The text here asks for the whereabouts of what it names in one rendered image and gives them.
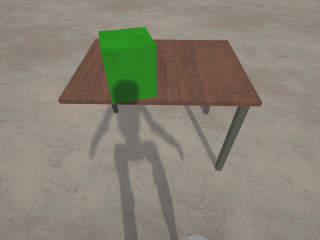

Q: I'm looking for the carton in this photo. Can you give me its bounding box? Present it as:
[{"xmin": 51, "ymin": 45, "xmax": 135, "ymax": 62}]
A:
[{"xmin": 98, "ymin": 27, "xmax": 157, "ymax": 104}]

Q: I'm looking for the table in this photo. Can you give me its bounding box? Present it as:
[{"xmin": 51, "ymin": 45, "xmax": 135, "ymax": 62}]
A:
[{"xmin": 58, "ymin": 39, "xmax": 262, "ymax": 171}]

